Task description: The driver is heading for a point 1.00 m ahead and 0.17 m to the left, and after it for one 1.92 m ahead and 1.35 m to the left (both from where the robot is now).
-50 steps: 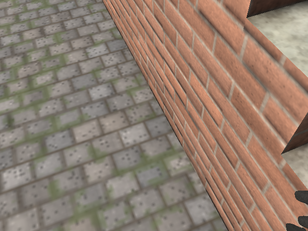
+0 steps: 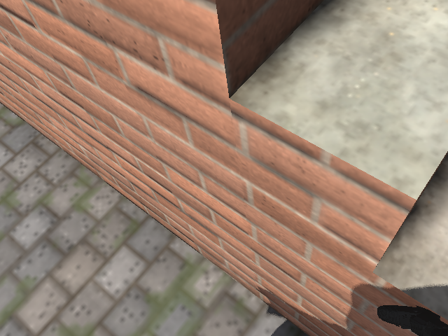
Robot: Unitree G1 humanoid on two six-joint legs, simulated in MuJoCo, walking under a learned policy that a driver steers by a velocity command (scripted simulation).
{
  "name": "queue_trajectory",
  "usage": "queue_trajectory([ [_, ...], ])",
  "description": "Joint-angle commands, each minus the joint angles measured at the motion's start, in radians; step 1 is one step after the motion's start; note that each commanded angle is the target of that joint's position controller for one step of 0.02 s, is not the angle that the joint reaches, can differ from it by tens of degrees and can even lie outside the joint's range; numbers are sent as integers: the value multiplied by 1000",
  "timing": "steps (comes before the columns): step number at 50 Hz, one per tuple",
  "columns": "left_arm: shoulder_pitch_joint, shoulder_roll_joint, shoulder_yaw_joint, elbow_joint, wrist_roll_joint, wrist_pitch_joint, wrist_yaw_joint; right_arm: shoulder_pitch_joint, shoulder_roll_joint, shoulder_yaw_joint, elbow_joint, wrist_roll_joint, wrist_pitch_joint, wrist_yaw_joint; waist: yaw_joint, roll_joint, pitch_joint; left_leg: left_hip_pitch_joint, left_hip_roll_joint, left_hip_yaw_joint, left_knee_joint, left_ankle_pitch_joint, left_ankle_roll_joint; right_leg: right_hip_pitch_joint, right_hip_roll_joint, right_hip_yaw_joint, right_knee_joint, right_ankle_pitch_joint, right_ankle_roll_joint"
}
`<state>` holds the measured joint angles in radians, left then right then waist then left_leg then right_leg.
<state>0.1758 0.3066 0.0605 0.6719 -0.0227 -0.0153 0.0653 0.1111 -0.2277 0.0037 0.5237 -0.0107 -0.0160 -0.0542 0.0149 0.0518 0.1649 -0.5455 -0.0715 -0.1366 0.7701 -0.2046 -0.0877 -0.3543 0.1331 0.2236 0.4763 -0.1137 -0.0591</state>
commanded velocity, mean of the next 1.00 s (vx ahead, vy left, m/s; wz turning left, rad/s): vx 0.05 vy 0.00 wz -0.10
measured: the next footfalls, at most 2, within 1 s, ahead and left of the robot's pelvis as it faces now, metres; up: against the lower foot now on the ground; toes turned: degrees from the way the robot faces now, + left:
left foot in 0.14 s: +0.14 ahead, +0.13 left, +0.00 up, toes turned -14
right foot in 0.52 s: -0.03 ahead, -0.06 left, +0.00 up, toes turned -13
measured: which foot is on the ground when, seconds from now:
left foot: up 0.00-0.12, down 0.14-0.56, up 0.58-0.96, down 0.98-1.00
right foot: down 0.00-0.14, up 0.16-0.50, down 0.52-0.98, up 1.00-1.00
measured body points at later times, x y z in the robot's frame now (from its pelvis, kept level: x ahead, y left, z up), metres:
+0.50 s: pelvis -0.01 +0.06 +0.00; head +0.03 +0.06 +0.45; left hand +0.26 +0.22 -0.10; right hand +0.06 -0.24 -0.09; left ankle +0.10 +0.14 -0.74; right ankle -0.07 -0.05 -0.73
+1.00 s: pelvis -0.05 +0.11 -0.01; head +0.00 +0.11 +0.43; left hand +0.11 +0.40 -0.11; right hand +0.15 -0.16 -0.08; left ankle -0.06 +0.24 -0.74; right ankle -0.07 -0.04 -0.73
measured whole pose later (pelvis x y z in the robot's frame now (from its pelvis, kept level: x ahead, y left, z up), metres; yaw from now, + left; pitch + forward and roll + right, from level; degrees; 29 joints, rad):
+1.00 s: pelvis -0.05 +0.11 -0.01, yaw +1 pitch +4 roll +0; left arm 0.10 0.31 0.07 0.76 0.02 -0.01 0.07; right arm 0.15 -0.31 -0.07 0.50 0.01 0.03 -0.02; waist 0.00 0.00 0.02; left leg -0.35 0.04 0.02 0.61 -0.32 0.00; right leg -0.35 -0.16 -0.17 0.67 -0.38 0.07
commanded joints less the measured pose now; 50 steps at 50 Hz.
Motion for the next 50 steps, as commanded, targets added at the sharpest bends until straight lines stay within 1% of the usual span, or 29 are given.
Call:
queue_trajectory([
  [1, -141, 137, 45, -131, -7, -16, 6, -59, -81, -42, -125, 25, -13, -26, -19, -268, -362, 227, -50, 33, -100, 44, 14, 86, -219, 223, -114, 118, -54],
  [4, -166, 102, 40, -161, -8, -19, -16, -41, -107, -46, -113, 33, -17, -34, -6, -310, -294, 194, 9, -18, -250, -16, 67, 174, -241, 352, -75, 55, -52],
  [6, -155, 85, 36, -165, -14, -25, -35, 8, -113, -53, -71, 24, -23, -29, -22, -189, -279, 347, 79, -14, -455, 135, 120, 99, -177, 330, 54, -175, -12],
  [7, -118, 29, 13, -158, -2, -21, -47, 3, -126, -54, -66, -4, -16, -37, 7, -53, -313, 501, 200, -106, -447, 247, 194, -57, -113, 222, 256, -400, 21],
  [8, -113, 45, 8, -176, 2, -26, -49, 12, -141, -53, -81, -66, -13, -42, 16, 214, -299, 510, 424, -385, -493, 501, 393, -291, 38, 6, 631, -606, 107],
  [9, -64, 186, 42, -152, 17, -29, -48, 14, -117, -47, -93, -94, -12, -34, 24, 143, -330, 438, 512, -397, -458, 739, 462, -283, -49, -21, 905, -572, 184],
  [10, -52, 218, 53, -133, 22, -14, -45, -14, -84, -41, -101, -73, -8, -36, 29, 44, -330, 430, 450, -260, -405, 777, 426, -284, -75, -47, 1016, -507, 212],
  [11, -66, 180, 40, -123, 26, -4, -39, -27, -82, -40, -104, -47, -4, -39, 25, -37, -314, 416, 362, -162, -378, 718, 367, -289, -87, -62, 1013, -437, 212],
  [12, -121, 123, 18, -147, 37, -4, -33, -2, -121, -50, -93, -22, 1, -45, 2, -102, -288, 410, 330, -133, -381, 681, 339, -319, -95, -77, 970, -376, 202],
  [13, -177, 74, -4, -167, 45, -3, -32, 16, -142, -53, -80, -18, 7, -51, -22, -115, -281, 406, 301, -101, -390, 683, 332, -323, -97, -118, 914, -344, 203],
  [16, -236, 18, -30, -174, 30, 0, -15, 58, -141, -50, -59, -43, 26, -43, -56, 4, -340, 457, 255, -35, -400, 663, 312, -247, -75, -185, 700, -371, 205],
  [18, -210, 6, -39, -148, 28, 7, -12, 49, -139, -55, -51, -35, 36, -34, -53, 90, -364, 457, 249, -30, -432, 466, 300, -152, -78, -198, 537, -419, 188],
  [22, -155, 59, -18, -75, 33, 20, -28, 94, -157, -67, -13, -25, 38, -26, -69, 205, -323, 408, 284, -124, -519, -44, 283, -1, -89, -212, 174, -356, 99],
  [24, -117, 64, -14, -31, 35, 21, -38, 109, -162, -70, 5, -12, 31, -29, -59, 207, -284, 343, 278, -140, -530, -186, 251, 91, -84, -235, -18, -261, 40],
  [26, -100, 60, -17, -1, 38, 19, -34, 145, -134, -59, 31, -12, 11, -27, -50, 138, -277, 184, 247, -100, -501, -203, 179, 282, -134, -197, -140, -157, -12],
  [27, -74, 69, -18, 18, 47, 21, -28, 118, -95, -45, 23, -25, -3, -22, -33, 47, -302, 66, 212, -34, -419, -185, 121, 376, -206, -118, -122, -198, -43],
  [28, -44, 67, -20, 30, 85, 11, -34, 34, -73, -35, -14, -34, -11, -19, 2, -146, -313, 36, 141, 88, -280, -188, 64, 256, -367, 78, -177, -339, -128],
  [29, -134, -10, -48, 26, 115, -6, -43, 33, -93, -40, 6, -37, -7, -20, -21, -141, -252, 161, 168, 41, -206, -152, 40, 36, -430, 88, -253, -321, -169],
  [30, -201, -25, -54, 21, 110, -18, -41, 44, -108, -46, 10, -36, -3, -18, -56, -147, -216, 234, 161, 33, -165, -93, 32, -37, -386, 25, -256, -309, -149],
  [31, -235, 15, -41, 24, 92, -26, -36, 53, -116, -50, 18, -35, 2, -21, -71, -174, -196, 224, 137, 51, -129, -62, 29, -44, -350, -25, -247, -272, -122],
  [34, -136, 100, -13, 49, 66, -22, -14, 74, -187, -81, 4, 8, 14, -31, -32, -182, -157, 10, 109, 76, 191, -221, 29, 60, -429, -43, -163, 216, -176],
  [37, -73, 93, -6, 54, 48, -4, 9, 77, -145, -73, -24, 0, 30, -31, -22, -151, -203, -137, 137, 69, 304, -282, 3, 233, -470, -63, -100, 484, -208],
  [38, -63, 97, 0, 47, 44, -2, 14, 56, -117, -65, -34, 8, 33, -24, -11, -157, -210, -146, 145, 82, 294, -279, -5, 272, -470, -79, -86, 513, -197],
  [39, -50, 119, 11, 46, 29, -5, 22, 44, -124, -67, -47, 15, 31, -17, 2, -143, -239, -148, 158, 93, 273, -249, -12, 307, -482, -94, -80, 485, -192],
  [43, -72, 141, 26, 32, 43, 4, 32, -10, -95, -60, -95, 20, 29, 19, 14, -198, -288, -20, 158, 165, 102, -198, 7, 304, -452, -198, -71, 453, -160],
  [46, -79, 157, 44, 36, 33, 6, 20, 43, -124, -84, -89, 22, 33, 45, -3, -215, -293, 93, 127, 208, -94, -99, 63, 276, -442, -254, -33, 327, -109],
  [48, -52, 116, 41, 53, 7, 8, 7, 112, -138, -107, -51, 29, 32, 43, -32, -184, -287, 249, 65, 241, -272, 15, 123, 192, -390, -327, 60, 139, -12],
  [49, -17, 77, 32, 72, 38, 2, -2, 168, -189, -125, -41, 25, 39, 31, -52, -86, -283, 432, 107, 145, -304, 227, 176, 11, -324, -401, 215, -48, 66],
  [50, -78, 28, 15, 4, 81, -9, -4, 264, -347, -167, -47, 8, 42, 13, -84, 240, -269, 663, 354, -255, -287, 763, 321, -391, -185, -437, 517, -453, 176],
])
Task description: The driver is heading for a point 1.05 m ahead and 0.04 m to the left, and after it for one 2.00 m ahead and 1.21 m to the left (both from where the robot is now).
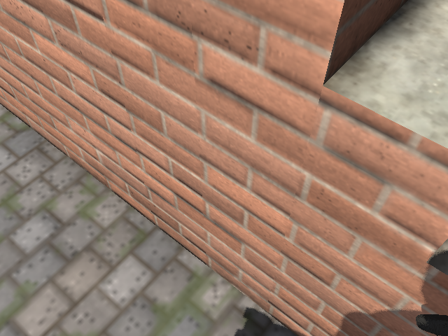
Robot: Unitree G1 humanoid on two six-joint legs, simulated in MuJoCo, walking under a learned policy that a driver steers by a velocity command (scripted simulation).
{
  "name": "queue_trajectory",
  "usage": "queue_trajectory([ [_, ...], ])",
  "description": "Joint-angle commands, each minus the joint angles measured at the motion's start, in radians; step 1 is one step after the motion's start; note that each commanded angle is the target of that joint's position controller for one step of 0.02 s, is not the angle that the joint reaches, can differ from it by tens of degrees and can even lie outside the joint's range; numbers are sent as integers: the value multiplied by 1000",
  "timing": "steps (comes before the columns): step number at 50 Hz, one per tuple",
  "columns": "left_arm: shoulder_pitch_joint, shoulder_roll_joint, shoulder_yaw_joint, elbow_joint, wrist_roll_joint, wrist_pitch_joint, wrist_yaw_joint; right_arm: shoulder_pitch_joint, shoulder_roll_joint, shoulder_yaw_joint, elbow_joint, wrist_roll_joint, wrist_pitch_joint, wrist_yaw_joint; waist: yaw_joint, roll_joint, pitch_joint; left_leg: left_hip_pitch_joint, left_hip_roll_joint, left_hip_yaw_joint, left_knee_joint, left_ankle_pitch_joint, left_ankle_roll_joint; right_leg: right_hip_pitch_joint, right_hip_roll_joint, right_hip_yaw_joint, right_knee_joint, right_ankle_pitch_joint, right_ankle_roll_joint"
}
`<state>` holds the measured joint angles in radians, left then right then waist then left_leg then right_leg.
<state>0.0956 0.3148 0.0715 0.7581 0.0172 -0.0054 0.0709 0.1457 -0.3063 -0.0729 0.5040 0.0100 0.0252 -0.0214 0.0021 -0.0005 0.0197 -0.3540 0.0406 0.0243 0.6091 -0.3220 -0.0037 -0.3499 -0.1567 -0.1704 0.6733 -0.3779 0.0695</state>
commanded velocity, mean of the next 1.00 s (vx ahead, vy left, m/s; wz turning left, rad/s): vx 0.69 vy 0.00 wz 0.17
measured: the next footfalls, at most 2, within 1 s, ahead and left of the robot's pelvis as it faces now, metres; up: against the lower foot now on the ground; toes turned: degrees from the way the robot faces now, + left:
right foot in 0.30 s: +0.09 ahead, -0.08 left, +0.00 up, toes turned +21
left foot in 0.72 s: +0.16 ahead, +0.37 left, +0.00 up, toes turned +18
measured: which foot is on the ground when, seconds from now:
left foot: down 0.00-0.30, up 0.32-0.70, down 0.72-1.00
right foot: up 0.00-0.28, down 0.30-0.72, up 0.74-1.00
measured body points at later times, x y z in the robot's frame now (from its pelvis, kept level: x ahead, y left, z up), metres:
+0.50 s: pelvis +0.05 +0.05 +0.02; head +0.07 +0.03 +0.47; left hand -0.09 +0.34 -0.08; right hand +0.37 -0.06 -0.02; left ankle +0.02 +0.23 -0.61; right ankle +0.06 -0.09 -0.72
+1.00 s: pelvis +0.22 +0.26 +0.01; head +0.24 +0.24 +0.46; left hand +0.38 +0.55 -0.06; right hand +0.32 -0.02 -0.11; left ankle +0.12 +0.36 -0.72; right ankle +0.33 +0.17 -0.66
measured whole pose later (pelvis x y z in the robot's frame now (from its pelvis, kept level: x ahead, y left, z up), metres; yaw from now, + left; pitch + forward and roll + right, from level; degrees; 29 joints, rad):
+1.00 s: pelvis +0.22 +0.26 +0.01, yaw +7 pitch +0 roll +4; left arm 0.13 0.31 0.06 0.67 -0.01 -0.04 0.04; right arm 0.32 -0.27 -0.10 0.75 -0.02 -0.10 -0.03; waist -0.05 -0.04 0.04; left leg -0.02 -0.02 0.20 0.35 -0.32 -0.01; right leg -0.69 -0.08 -0.02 1.05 -0.14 -0.01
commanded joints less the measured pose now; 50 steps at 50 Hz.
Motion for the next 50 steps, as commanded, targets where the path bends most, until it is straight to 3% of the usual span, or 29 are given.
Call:
queue_trajectory([
  [1, -131, 36, 0, -141, 24, -42, -21, 272, -289, -91, -50, -59, -16, -14, -135, 268, -246, 507, 320, -592, -183, 909, 386, -509, 170, 197, 541, -291, 53],
  [2, -131, 86, 14, -144, -3, -54, -33, 188, -285, -93, -74, -64, -34, -14, -100, 189, -255, 478, 303, -541, -214, 748, 356, -513, 150, 274, 596, -216, 39],
  [3, -79, 107, 22, -117, -7, -59, -36, 66, -247, -86, -104, -38, -36, -26, -34, 150, -199, 400, 242, -454, -207, 664, 277, -489, 141, 288, 565, -113, 32],
  [5, -35, 115, 29, -86, 7, -54, -26, -55, -194, -71, -135, -2, -16, -40, 19, 118, -189, 229, 178, -377, -219, 483, 212, -355, 145, 275, 452, 16, 32],
  [9, -30, 60, 17, -79, -10, -56, -44, -61, -160, -61, -131, 4, -3, -47, 24, 173, -131, -30, 68, -349, -279, -45, 173, -106, 227, 215, 153, 99, -12],
  [12, 54, 111, 36, -57, -41, -64, -53, -46, -150, -58, -139, 7, -17, -34, 46, 231, -108, -67, 84, -483, -307, -222, 172, 29, 210, 254, -28, -18, -29],
  [14, 159, 137, 54, -15, -51, -80, -52, -83, -118, -48, -155, 14, -21, -23, 97, 198, -71, -163, 45, -499, -233, -288, 135, 205, 164, 255, -232, 58, -62],
  [15, 256, 176, 69, 26, -36, -85, -50, -104, -62, -32, -170, 17, -30, -20, 124, 127, -101, -299, -14, -418, -90, -310, 77, 394, 70, 290, -263, 77, -86],
  [16, 333, 251, 84, 34, -3, -86, -48, -91, 12, -7, -198, 26, -38, -12, 124, -115, -126, -501, -117, -238, 221, -300, 29, 517, -155, 611, -378, -275, -184],
  [17, 297, 255, 88, 19, 9, -110, -55, -111, -29, -6, -233, 24, -54, -1, 90, -236, -60, -641, -33, -213, 468, -202, 25, 423, -305, 897, -497, -490, -286],
  [18, 222, 209, 76, -14, -14, -123, -50, -93, -93, -18, -219, 15, -55, 4, 71, -192, -13, -643, 12, -198, 571, -135, 22, 340, -305, 874, -510, -514, -300],
  [19, 201, 167, 62, -16, -33, -123, -41, -69, -102, -22, -194, 0, -51, 7, 58, -142, 7, -640, 25, -181, 641, -79, 17, 318, -261, 772, -500, -433, -267],
  [20, 219, 154, 53, -7, -34, -120, -34, -59, -90, -19, -181, -12, -51, 8, 54, -95, -10, -619, 26, -181, 682, -35, 19, 309, -220, 689, -492, -347, -238],
  [23, 317, 122, 28, 43, -13, -124, -28, -77, -33, 4, -172, 3, -63, 15, 66, -40, 46, -591, 4, -204, 703, 111, 12, 248, -159, 508, -511, -131, -215],
  [25, 361, 93, 13, 73, -16, -119, -28, -111, -13, 13, -172, 11, -79, 23, 64, -67, 65, -593, -15, -200, 653, 166, -6, 254, -145, 442, -521, -41, -233],
  [29, 329, 123, 9, 72, -35, -103, -27, -181, 12, 26, -167, 10, -108, 57, 42, -178, 47, -330, 10, -38, 301, 235, -46, 168, -88, 312, -556, 91, -201],
  [32, 341, 201, 34, 50, -52, -90, -34, -167, -21, 4, -129, 21, -119, 74, 32, -262, 65, -23, -46, -6, 100, 145, -53, 66, -94, 285, -558, 58, -184],
  [34, 330, 188, 34, 47, -52, -86, -22, -108, -54, -22, -105, 30, -126, 66, -28, -252, 71, 106, -56, -33, -50, 97, -23, 92, -91, 290, -435, 181, -166],
  [36, 313, 122, 17, 19, -24, -96, -23, 220, -115, -65, -5, 29, -122, 44, -207, -144, -102, 543, -3, -74, -77, 126, 9, -101, -18, 257, 26, 381, -131],
  [37, 270, -43, -24, -66, 30, -107, -28, 380, -206, -66, 49, -2, -116, 32, -195, 223, -190, 711, 209, -276, 7, 384, -34, -360, 65, 241, 474, -211, -102],
  [38, 437, -55, -25, -71, -64, -135, -30, 406, -254, -72, 64, -24, -123, 37, -114, 582, -376, 758, 346, -725, -282, 27, 98, -524, 106, 321, 733, -152, -121],
  [39, 385, -4, -16, -49, -97, -129, -30, 345, -157, -53, 61, -22, -135, 52, -109, 386, -266, 651, 351, -766, -367, -335, 143, -602, 51, 330, 879, -40, -119],
  [40, 281, 15, -12, -62, -91, -112, -33, 267, -86, -32, 74, -6, -136, 56, -101, 253, -124, 526, 334, -619, -384, -384, 144, -654, 11, 290, 891, 69, -126],
  [41, 259, 16, -10, -45, -69, -92, -32, 174, -57, -22, 90, -14, -133, 52, -58, 160, -54, 389, 296, -500, -405, -234, 136, -571, -27, 285, 843, 152, -114],
  [42, 257, 4, -7, -40, -60, -75, -33, 90, -17, -16, 110, -34, -128, 43, -8, 129, 9, 268, 236, -337, -401, 36, 124, -477, -36, 313, 773, 193, -99],
  [44, 260, -15, -8, -47, -50, -45, -37, 14, 20, -14, 134, -37, -136, 26, 31, 171, 19, 209, 190, -91, -390, 438, 95, -377, -27, 301, 698, 215, -79],
  [45, 229, -7, -6, -63, -36, -34, -25, -22, 0, -21, 113, -46, -143, 12, 42, 147, 24, 180, 191, -17, -372, 697, 110, -338, 17, 257, 702, 196, -64],
  [47, 160, -6, -10, -122, -29, -28, -22, -115, -44, -32, 87, -43, -157, -10, 83, 107, 40, 103, 167, 98, -370, 780, 92, -251, 34, 218, 506, 227, -64],
  [50, 136, 24, -4, -147, -19, -49, -39, -133, -143, -59, 86, -28, -167, -26, 110, 96, -64, 128, 144, 167, -272, 1062, 75, 6, 94, 120, 245, 263, -90],
])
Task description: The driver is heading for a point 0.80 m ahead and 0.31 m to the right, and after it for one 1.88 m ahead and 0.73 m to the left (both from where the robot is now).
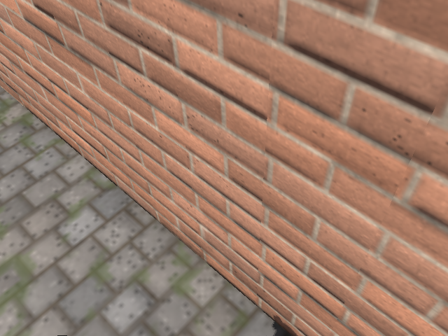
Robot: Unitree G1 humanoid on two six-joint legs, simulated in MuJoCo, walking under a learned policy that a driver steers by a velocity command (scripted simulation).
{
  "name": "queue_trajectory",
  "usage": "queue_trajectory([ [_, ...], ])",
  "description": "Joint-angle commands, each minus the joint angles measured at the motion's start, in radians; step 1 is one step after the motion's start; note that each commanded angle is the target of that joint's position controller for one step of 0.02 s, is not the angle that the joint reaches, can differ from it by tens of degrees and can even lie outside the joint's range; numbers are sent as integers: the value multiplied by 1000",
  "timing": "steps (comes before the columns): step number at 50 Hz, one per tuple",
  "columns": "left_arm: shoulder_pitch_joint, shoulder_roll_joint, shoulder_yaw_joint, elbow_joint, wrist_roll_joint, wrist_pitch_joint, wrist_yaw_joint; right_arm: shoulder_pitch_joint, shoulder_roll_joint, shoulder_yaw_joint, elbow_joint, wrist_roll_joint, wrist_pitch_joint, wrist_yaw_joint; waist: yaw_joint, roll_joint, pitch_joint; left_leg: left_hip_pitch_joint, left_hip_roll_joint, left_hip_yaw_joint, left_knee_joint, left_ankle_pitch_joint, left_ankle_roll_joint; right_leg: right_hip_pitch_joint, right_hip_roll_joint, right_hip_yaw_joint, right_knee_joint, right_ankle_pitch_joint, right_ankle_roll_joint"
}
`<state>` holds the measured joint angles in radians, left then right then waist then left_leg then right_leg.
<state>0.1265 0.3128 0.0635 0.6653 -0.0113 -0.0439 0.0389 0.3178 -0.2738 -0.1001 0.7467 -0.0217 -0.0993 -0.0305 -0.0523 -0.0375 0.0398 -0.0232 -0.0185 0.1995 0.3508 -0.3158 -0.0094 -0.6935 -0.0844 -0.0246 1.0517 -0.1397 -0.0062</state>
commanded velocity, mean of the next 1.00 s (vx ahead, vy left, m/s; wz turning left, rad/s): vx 0.99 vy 0.00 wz -0.81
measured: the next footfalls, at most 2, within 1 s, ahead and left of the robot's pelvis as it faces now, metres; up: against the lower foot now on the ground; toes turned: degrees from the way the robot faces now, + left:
right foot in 0.10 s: +0.16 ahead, -0.05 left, +0.00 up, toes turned -9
left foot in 0.50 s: +0.22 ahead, +0.11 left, +0.00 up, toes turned -31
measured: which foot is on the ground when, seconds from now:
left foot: down 0.00-0.10, up 0.12-0.48, down 0.50-1.00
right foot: up 0.00-0.08, down 0.10-0.50, up 0.52-0.82, down 0.84-1.00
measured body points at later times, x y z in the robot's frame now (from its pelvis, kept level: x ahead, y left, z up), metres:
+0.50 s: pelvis +0.09 +0.03 +0.00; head +0.13 -0.03 +0.45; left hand +0.44 +0.12 -0.02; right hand +0.24 -0.28 -0.05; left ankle +0.18 +0.13 -0.73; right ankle +0.12 -0.05 -0.73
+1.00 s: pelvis +0.04 +0.01 +0.01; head +0.04 -0.01 +0.45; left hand +0.34 -0.05 -0.04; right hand +0.02 -0.30 -0.06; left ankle +0.17 +0.12 -0.73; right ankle -0.03 -0.04 -0.73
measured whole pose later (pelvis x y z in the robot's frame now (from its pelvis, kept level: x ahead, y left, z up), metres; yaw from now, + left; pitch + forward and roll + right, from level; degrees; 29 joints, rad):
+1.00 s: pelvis +0.04 +0.01 +0.01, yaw -47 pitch +0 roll -1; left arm 0.02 0.17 -0.08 0.61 0.05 -0.06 0.00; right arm 0.07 -0.25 0.06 0.61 -0.04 -0.09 -0.04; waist -0.04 0.05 0.00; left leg -0.23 0.14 0.05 0.46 -0.22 -0.09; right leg -0.19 0.07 -0.02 0.45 -0.26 -0.06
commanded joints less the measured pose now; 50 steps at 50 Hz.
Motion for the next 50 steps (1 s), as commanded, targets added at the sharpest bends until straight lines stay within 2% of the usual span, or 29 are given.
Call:
queue_trajectory([
  [1, 160, 55, 13, -49, -2, -1, -10, -318, -211, -43, -160, 6, -42, -15, 197, 160, -132, -148, 229, -16, 55, 1223, 87, 395, 33, -44, -130, -37, -36],
  [3, 325, 115, 39, -22, -17, 26, -11, -380, -218, -52, -181, 23, -32, -4, 285, 149, -202, -58, 263, -46, 274, 1351, 102, 477, 36, -44, -224, -79, -124],
  [4, 446, 110, 43, 29, -6, 22, -1, -486, -146, -30, -216, 37, -16, -6, 357, 88, -195, -109, 223, -40, 587, 1444, 116, 581, 52, -65, -410, 23, -167],
  [5, 496, 133, 39, 58, 14, -3, -19, -532, -26, 13, -264, 48, -9, -4, 358, -129, -53, -359, 85, -53, 1018, 526, 86, 656, 16, 34, -626, 361, -208],
  [6, 327, 183, 21, 25, 23, -40, -41, -406, 102, 48, -303, 14, -20, -2, 109, -462, 61, -733, -114, -102, 1416, -282, 4, 685, -36, 272, -449, 1073, -274],
  [7, 233, 151, 13, -46, 16, -63, -39, -174, 29, 50, -289, -23, -28, 3, 27, -334, -204, -684, -79, -324, 1407, -243, 9, 676, -160, 526, -596, 866, -407],
  [8, 111, 171, 21, -96, 20, -70, -32, -225, -63, 41, -329, -17, -31, 3, 8, -146, -209, -679, -51, -341, 1299, -158, 2, 611, -196, 579, -704, 621, -402],
  [10, -35, 146, 9, -117, -11, -74, 3, -407, -82, 38, -371, -31, -5, -9, 1, 96, -122, -585, 16, -292, 1040, -44, -37, 466, -143, 416, -746, 578, -287],
  [12, -80, 175, 13, -93, -8, -84, 28, -439, 0, 51, -399, -43, 15, -15, -16, 87, -163, -413, -26, -227, 821, 67, -58, 381, -65, 313, -722, 681, -211],
  [14, -75, 167, 10, -90, -14, -89, 34, -450, 25, 62, -394, -7, 16, -58, 16, 40, -221, -347, -63, -209, 640, 118, -69, 410, -28, 273, -696, 619, -155],
  [16, -54, 113, 4, -80, -30, -88, 32, -517, 78, 85, -422, 9, 22, -66, 42, -33, -210, -302, -112, -207, 432, 146, -73, 429, 19, 307, -689, 487, -97],
  [20, -127, 51, -6, -157, -33, -70, 9, -468, -12, 93, -386, 50, 41, -81, 52, -195, -264, -335, -70, -297, 253, 164, -44, 615, -21, 481, -660, 297, -95],
  [24, -166, 15, -11, -222, -39, -33, 3, -454, -27, 100, -351, 37, 34, -60, 61, -87, -218, -155, 13, -278, 5, 225, 25, 541, -7, 574, -619, 113, -83],
  [25, -172, -19, -21, -233, -46, -27, -6, -429, -35, 96, -327, 15, 35, -56, 61, 34, -230, 2, 87, -310, -33, 318, 61, 405, 36, 523, -499, -129, -57],
  [26, -151, -49, -34, -241, -46, -30, -25, -389, -51, 92, -309, -29, 43, -61, 81, 231, -247, 232, 249, -419, 31, 703, 146, 130, 126, 405, -247, -431, -8],
  [27, -88, 40, -21, -216, -67, -33, -22, -376, -93, 72, -298, -89, 54, -70, 99, 376, -251, 170, 442, -543, 8, 849, 320, -46, 172, 265, 90, -546, 70],
  [28, -88, 111, -10, -202, -56, -18, -13, -365, -76, 65, -311, -93, 51, -67, 80, 231, -252, 89, 489, -531, -19, 765, 335, -62, 79, 223, 311, -470, 103],
  [29, -89, 119, -9, -214, -30, 5, -3, -391, -67, 68, -307, -54, 33, -57, 93, 141, -213, 24, 424, -438, -7, 693, 283, -63, 34, 214, 393, -413, 97],
  [30, -94, 74, -27, -229, -2, 19, 4, -413, -79, 66, -299, -26, 20, -51, 105, 45, -192, -39, 357, -349, 7, 680, 227, -29, 9, 187, 374, -368, 85],
  [32, -148, -2, -56, -273, 26, 19, 12, -429, -126, 60, -270, -38, 1, -41, 94, -17, -172, -179, 265, -210, -7, 827, 183, 125, 4, 84, 255, -303, 78],
  [34, -161, -7, -58, -268, 19, 2, 15, -446, -149, 60, -260, -53, -2, -29, 85, 29, -207, -197, 213, -87, 49, 1045, 166, 290, 36, 8, 63, -249, 66],
  [36, -141, 5, -54, -255, 3, -2, 15, -412, -155, 60, -249, -49, 8, -20, 79, 121, -277, -68, 267, -93, 119, 1146, 180, 309, 32, 4, -47, -236, 51],
  [38, -135, 5, -55, -243, -4, 1, 9, -373, -151, 58, -243, -29, 33, -18, 58, 149, -271, -8, 325, -141, 120, 894, 199, 296, 37, -7, -193, -302, 30],
  [40, -118, -38, -70, -219, 23, 0, -3, -372, -133, 65, -249, -6, 49, -20, 55, 180, -224, -55, 333, -170, 76, 456, 174, 376, 34, -28, -441, -253, 7],
  [42, -98, -5, -68, -185, 72, -11, -23, -378, -71, 92, -266, -1, 37, -25, 54, 71, -151, -204, 248, -110, 193, 213, 41, 546, 11, 58, -668, 12, -45],
  [43, -125, 69, -56, -189, 57, -7, -22, -343, -7, 122, -303, -34, 16, -16, 5, -116, -160, -353, 159, -100, 228, -31, -67, 624, -114, 301, -687, 243, -133],
  [44, -174, 58, -59, -195, 57, -16, -26, -410, 3, 140, -312, -37, -4, -16, 34, -145, -176, -313, 151, -175, 257, -82, -93, 503, -166, 424, -790, 99, -213],
  [47, -364, -14, -95, -215, 72, -52, -34, -358, -9, 151, -246, -23, -10, -13, -27, -47, -171, -174, 172, -175, 130, 113, -97, 491, -98, 253, -792, 101, -131],
  [50, -293, -10, -106, -190, 58, -58, -43, -384, -63, 156, -214, -1, -12, -12, 70, 38, -174, -222, 189, -219, 24, 170, -56, 632, -60, 178, -747, 194, -52],
])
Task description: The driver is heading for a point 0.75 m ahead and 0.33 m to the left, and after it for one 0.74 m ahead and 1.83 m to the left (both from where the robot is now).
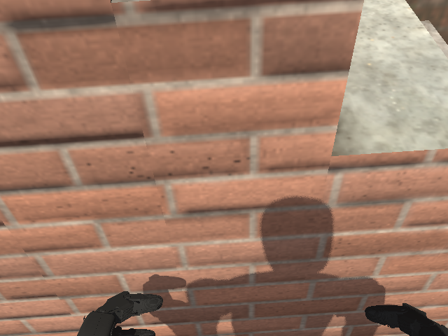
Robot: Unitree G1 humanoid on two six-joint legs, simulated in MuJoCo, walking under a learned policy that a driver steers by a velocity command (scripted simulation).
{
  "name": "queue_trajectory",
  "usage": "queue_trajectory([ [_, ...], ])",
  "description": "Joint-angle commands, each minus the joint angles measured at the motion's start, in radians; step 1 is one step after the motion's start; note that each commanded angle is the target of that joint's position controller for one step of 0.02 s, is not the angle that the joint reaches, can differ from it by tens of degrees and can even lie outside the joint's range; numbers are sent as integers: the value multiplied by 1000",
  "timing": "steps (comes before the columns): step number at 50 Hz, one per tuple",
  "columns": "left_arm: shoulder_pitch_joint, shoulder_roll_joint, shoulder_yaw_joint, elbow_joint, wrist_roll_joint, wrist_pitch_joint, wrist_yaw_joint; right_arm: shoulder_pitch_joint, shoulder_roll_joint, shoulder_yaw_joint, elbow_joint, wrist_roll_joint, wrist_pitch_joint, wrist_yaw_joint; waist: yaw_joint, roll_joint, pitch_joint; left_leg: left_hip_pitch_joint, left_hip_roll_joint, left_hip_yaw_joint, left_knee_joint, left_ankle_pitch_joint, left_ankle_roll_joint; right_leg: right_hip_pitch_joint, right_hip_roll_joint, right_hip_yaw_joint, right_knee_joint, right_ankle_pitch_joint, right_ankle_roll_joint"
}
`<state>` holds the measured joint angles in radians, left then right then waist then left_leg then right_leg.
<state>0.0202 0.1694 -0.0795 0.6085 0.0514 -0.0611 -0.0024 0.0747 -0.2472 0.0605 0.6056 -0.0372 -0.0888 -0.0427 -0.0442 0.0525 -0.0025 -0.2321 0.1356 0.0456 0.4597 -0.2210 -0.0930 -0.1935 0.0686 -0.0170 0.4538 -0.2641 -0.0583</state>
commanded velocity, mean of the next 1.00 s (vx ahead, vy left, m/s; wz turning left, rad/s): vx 1.00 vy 0.00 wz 0.70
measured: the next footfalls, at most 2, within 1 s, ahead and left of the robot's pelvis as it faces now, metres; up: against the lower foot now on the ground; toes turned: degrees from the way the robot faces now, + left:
left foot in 0.48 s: -0.04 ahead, +0.18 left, +0.00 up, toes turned +32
right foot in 0.84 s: +0.10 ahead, +0.02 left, +0.00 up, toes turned +43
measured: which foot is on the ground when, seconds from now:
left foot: down 0.00-0.10, up 0.12-0.46, down 0.48-1.00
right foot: down 0.00-0.48, up 0.50-0.82, down 0.84-1.00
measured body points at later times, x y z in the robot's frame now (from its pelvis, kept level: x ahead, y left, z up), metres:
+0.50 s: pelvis -0.02 +0.04 -0.01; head +0.00 +0.06 +0.44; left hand +0.13 +0.36 -0.08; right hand +0.25 -0.14 -0.07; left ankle -0.07 +0.13 -0.74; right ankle -0.01 -0.09 -0.73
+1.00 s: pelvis -0.01 +0.09 +0.00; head -0.01 +0.10 +0.45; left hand -0.03 +0.40 -0.07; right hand +0.32 +0.12 -0.01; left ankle -0.08 +0.15 -0.74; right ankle +0.07 -0.01 -0.74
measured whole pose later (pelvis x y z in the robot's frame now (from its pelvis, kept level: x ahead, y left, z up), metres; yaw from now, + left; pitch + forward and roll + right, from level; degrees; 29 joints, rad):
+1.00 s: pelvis -0.01 +0.09 +0.00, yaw +43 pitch +1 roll -2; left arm 0.08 0.24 0.00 0.68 0.03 -0.11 0.03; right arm 0.02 -0.20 0.00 0.44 -0.02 -0.03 -0.01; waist 0.03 0.04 0.00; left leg -0.24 -0.07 -0.17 0.51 -0.26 0.03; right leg -0.18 0.04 0.00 0.37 -0.20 0.01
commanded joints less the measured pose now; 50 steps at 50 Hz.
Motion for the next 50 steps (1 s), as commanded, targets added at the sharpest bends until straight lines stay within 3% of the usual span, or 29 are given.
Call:
queue_trajectory([
  [1, -153, 154, 40, -116, -3, -40, 1, -169, -93, -7, -69, 29, -22, 0, 94, -19, -115, -55, 33, -88, -107, 56, 40, 167, -210, 157, -164, 304, 31],
  [3, -158, 198, 50, -89, 5, -41, 7, -157, -70, -3, -46, 42, -23, -1, 95, -51, -87, -75, 31, -107, -110, 49, 36, 176, -211, 136, -192, 299, 54],
  [5, -184, 201, 55, -84, 15, -43, 13, -117, -62, -4, -9, 53, -23, -1, 76, -88, -83, -84, 21, -105, -63, 31, 29, 174, -216, 111, -213, 293, 44],
  [8, -207, 209, 75, -90, 7, -35, 23, -81, -78, -18, 34, 65, -14, -4, 50, -156, -87, -150, -5, -72, 105, -42, 37, 159, -261, 97, -226, 202, -24],
  [10, -181, 208, 86, -86, 10, -29, 30, -103, -87, -28, 40, 61, 0, -9, 62, -199, -87, -221, 10, -82, 329, -165, 41, 146, -327, 110, -229, 220, -84],
  [12, -126, 223, 105, -49, 16, -32, 39, -136, -71, -27, 12, 68, 16, -9, 63, -180, -73, -334, 64, -95, 485, -267, 37, 172, -412, 93, -191, 426, -137],
  [14, -104, 242, 121, -27, 20, -31, 38, -138, -57, -24, -4, 56, 26, -4, 60, -109, -88, -348, 62, -59, 522, -279, 30, 185, -413, 31, -142, 617, -153],
  [16, -137, 248, 121, -32, 19, -16, 39, -128, -41, -23, -32, 51, 32, 9, 34, -89, -165, -250, 25, -14, 474, -232, 33, 174, -382, -57, -76, 843, -152],
  [20, -166, 285, 129, -44, 3, 4, 49, -56, -68, -44, -59, 49, 43, 11, -7, -162, -268, -146, -25, 39, 343, -169, 89, 231, -396, -103, 47, 1098, -136],
  [22, -196, 279, 125, -55, -19, 9, 64, -13, -71, -55, -54, 33, 51, 11, -40, -177, -251, -93, -38, 63, 194, -90, 140, 213, -393, -132, 127, 1026, -110],
  [24, -188, 229, 105, -59, -39, 20, 75, 74, -104, -85, -8, 15, 44, 20, -68, -47, -199, 39, -104, 91, 20, 108, 203, 75, -318, -178, 368, 726, -30],
  [25, -192, 179, 87, -115, -15, 12, 81, 125, -225, -121, -1, 14, 38, 18, -43, 177, -183, 236, 38, -168, 40, 596, 273, -220, -242, -172, 528, 121, 60],
  [26, -256, 133, 58, -173, 6, -7, 66, 150, -284, -138, -28, 7, 33, 18, -38, 275, -194, 305, 187, -566, -122, 504, 412, -465, -100, -51, 645, -348, 133],
  [27, -267, 180, 73, -152, -15, -19, 52, 47, -271, -146, -76, -2, 26, 12, -6, 105, -147, 185, 208, -604, -202, 298, 434, -477, -113, 85, 714, -370, 156],
  [28, -201, 208, 82, -132, -26, -28, 49, -40, -271, -152, -107, 7, 33, -1, 45, 70, -105, 94, 160, -496, -218, 190, 397, -463, -123, 90, 687, -274, 167],
  [29, -152, 199, 81, -98, -19, -32, 55, -96, -238, -145, -122, 21, 37, -9, 75, 35, -63, 11, 107, -400, -203, 221, 354, -425, -119, 67, 641, -185, 176],
  [31, -112, 156, 70, -90, -10, -48, 60, -124, -175, -128, -145, 43, 32, -10, 89, 44, -67, -99, 21, -272, -166, 395, 308, -280, -78, 23, 555, -59, 169],
  [33, -160, 110, 53, -119, -24, -66, 63, -98, -162, -130, -149, 67, 26, -14, 55, 55, -95, -71, -32, -229, -109, 496, 269, -211, -30, -1, 379, -14, 144],
  [35, -168, 115, 52, -112, -34, -60, 66, -40, -190, -148, -161, 65, 43, -6, 21, 82, -155, 97, -12, -338, -57, 482, 283, -243, -7, 32, 240, -99, 125],
  [37, -163, 142, 64, -98, -50, -59, 68, -68, -182, -152, -199, 66, 47, -2, 9, 131, -170, 158, 1, -441, -84, 343, 284, -243, -14, 68, 151, -114, 104],
  [41, -73, 207, 98, -38, -59, -60, 63, -84, -155, -153, -238, 70, 63, 3, 28, 105, -161, 134, -18, -556, -77, 126, 249, -94, -63, 107, -61, -12, 58],
  [43, 15, 210, 110, 5, -25, -64, 48, -155, -91, -130, -286, 75, 58, 14, 79, -23, -183, -111, -73, -476, 19, -55, 180, 193, -153, 128, -80, 117, 4],
  [44, 7, 209, 114, 5, 0, -58, 42, -133, -34, -106, -292, 65, 50, 23, 52, -175, -166, -235, -146, -376, 123, -151, 134, 244, -244, 262, -135, 3, -57],
  [45, -49, 173, 105, -21, 15, -57, 37, -98, -18, -90, -289, 54, 44, 26, 20, -330, -135, -244, -157, -297, 244, -209, 87, 165, -354, 419, -254, -100, -129],
  [46, -141, 93, 82, -57, 7, -65, 33, -101, -41, -91, -281, 30, 42, 28, 1, -281, -114, -129, -82, -303, 250, -160, 60, 46, -386, 430, -282, -109, -130],
  [47, -226, 43, 59, -77, -5, -74, 27, -100, -11, -77, -277, 9, 40, 32, -36, -206, -120, 26, -58, -309, 89, -63, 63, -47, -319, 346, -278, -78, -66],
  [48, -257, 57, 55, -83, -15, -81, 21, -138, -1, -73, -286, -6, 36, 37, -40, -147, -108, 155, -82, -296, -41, 21, 79, -115, -230, 250, -256, 37, -4],
  [49, -199, 110, 68, -76, -31, -89, 19, -214, -59, -86, -308, -6, 33, 39, 10, -44, -82, 153, -84, -321, -79, 83, 103, -94, -174, 186, -215, 164, 30],
  [50, -160, 161, 75, -62, -38, -99, 20, -235, -77, -88, -316, 5, 29, 45, 10, 40, -101, 160, -71, -342, -112, 191, 118, -48, -168, 161, -180, 215, 44],
])
Velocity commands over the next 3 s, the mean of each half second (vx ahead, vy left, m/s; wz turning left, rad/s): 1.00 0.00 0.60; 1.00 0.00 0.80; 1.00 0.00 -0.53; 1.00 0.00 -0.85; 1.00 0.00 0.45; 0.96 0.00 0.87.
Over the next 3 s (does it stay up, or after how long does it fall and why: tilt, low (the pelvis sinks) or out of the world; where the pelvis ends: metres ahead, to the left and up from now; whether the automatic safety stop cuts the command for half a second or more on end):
stays up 0.04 0.12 0.01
